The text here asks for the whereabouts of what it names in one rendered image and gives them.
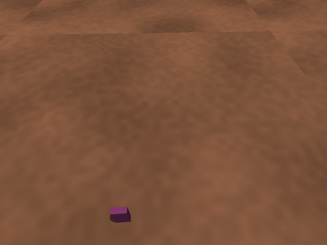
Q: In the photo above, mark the carton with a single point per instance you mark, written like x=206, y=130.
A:
x=120, y=214

